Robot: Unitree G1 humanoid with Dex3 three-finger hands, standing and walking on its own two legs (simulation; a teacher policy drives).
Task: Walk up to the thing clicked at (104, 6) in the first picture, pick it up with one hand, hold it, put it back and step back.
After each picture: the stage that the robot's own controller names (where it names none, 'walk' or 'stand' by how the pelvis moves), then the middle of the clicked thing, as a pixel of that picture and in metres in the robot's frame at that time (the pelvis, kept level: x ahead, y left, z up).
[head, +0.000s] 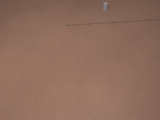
stand; (105, 6) +2.24 -0.36 -0.72
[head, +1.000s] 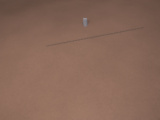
walk; (85, 22) +2.12 +0.06 -0.70
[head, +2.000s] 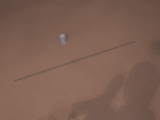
walk; (63, 39) +1.47 +0.32 -0.72
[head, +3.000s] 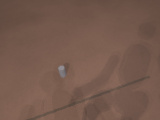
walk; (62, 71) +0.99 +0.27 -0.72
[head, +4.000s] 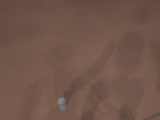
walk; (62, 104) +0.63 +0.25 -0.72
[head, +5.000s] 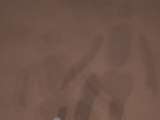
stand; out of the picture +0.43 +0.21 -0.70
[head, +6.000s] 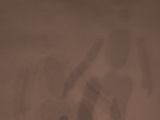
stand; out of the picture +0.40 +0.19 -0.72
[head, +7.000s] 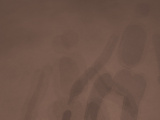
walk; out of the picture +0.42 +0.25 -0.71
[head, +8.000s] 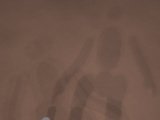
walk; out of the picture +0.44 +0.29 -0.69
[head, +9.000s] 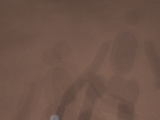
walk; out of the picture +0.48 +0.30 -0.70
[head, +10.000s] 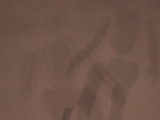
stand; out of the picture +0.35 +0.19 -0.70
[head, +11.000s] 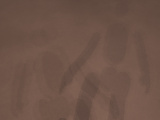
stand; out of the picture +0.36 +0.19 -0.72
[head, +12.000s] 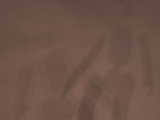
stand; out of the picture +0.35 +0.19 -0.72
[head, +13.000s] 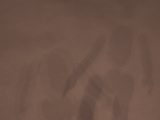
stand; out of the picture +0.34 +0.19 -0.73
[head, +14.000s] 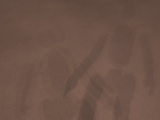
go down; out of the picture +0.34 +0.18 -0.73
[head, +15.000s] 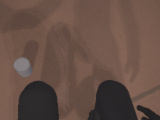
go down; (23, 67) +0.42 +0.23 -0.33
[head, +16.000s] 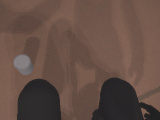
approach; (24, 65) +0.41 +0.24 -0.29
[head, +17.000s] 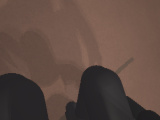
close in; out of the picture +0.39 +0.27 -0.22
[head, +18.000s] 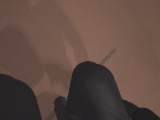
close; out of the picture +0.39 +0.28 -0.22
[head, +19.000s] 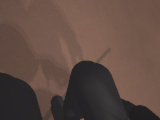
lift; out of the picture +0.39 +0.28 -0.22
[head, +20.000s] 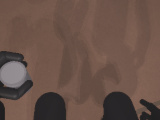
lift; (18, 79) +0.33 +0.22 -0.02
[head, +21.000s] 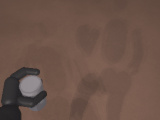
hold; (34, 94) +0.32 +0.17 +0.01
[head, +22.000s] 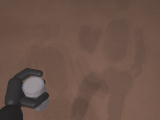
hold; (36, 94) +0.32 +0.17 +0.00
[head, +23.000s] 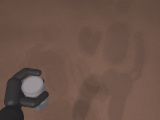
hold; (36, 93) +0.32 +0.17 +0.01
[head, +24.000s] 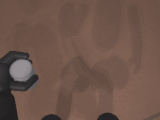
crouch; (25, 75) +0.38 +0.19 -0.05
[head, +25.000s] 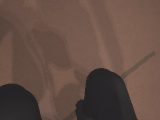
lower; out of the picture +0.44 +0.28 -0.15
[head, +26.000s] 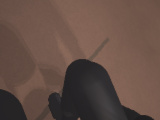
lower; out of the picture +0.42 +0.30 -0.22
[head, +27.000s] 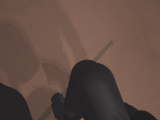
lower; out of the picture +0.42 +0.30 -0.22
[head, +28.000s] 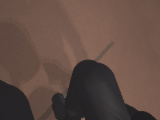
lower; out of the picture +0.41 +0.29 -0.22
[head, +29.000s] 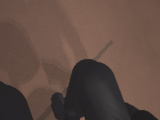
lower; out of the picture +0.41 +0.30 -0.22
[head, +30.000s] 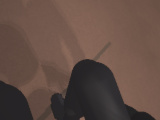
open; out of the picture +0.41 +0.29 -0.22
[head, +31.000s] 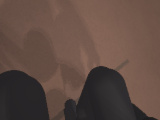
stand; out of the picture +0.42 +0.27 -0.24
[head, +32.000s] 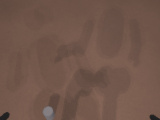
stand; (49, 113) +0.39 +0.20 -0.59
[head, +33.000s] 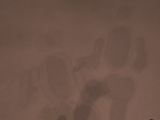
stand; out of the picture +0.37 +0.20 -0.67
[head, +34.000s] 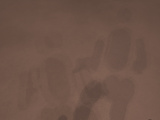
stand; out of the picture +0.38 +0.20 -0.67
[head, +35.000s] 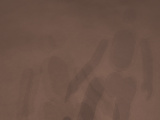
stand; out of the picture +0.39 +0.18 -0.71
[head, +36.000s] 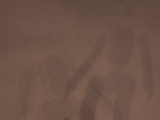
stand; out of the picture +0.38 +0.19 -0.72
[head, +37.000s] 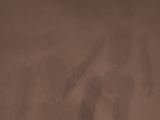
stand; out of the picture +0.37 +0.19 -0.73
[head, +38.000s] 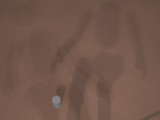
walk; (56, 102) +0.47 +0.16 -0.71
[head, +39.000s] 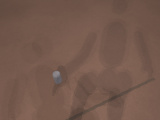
walk; (57, 77) +0.75 +0.25 -0.69
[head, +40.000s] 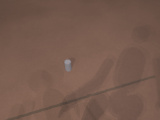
stand; (68, 65) +1.02 +0.19 -0.70
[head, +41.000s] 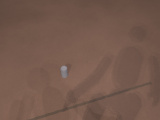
stand; (64, 71) +0.98 +0.20 -0.72
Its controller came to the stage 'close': yes
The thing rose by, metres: 0.71
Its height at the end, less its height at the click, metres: +0.00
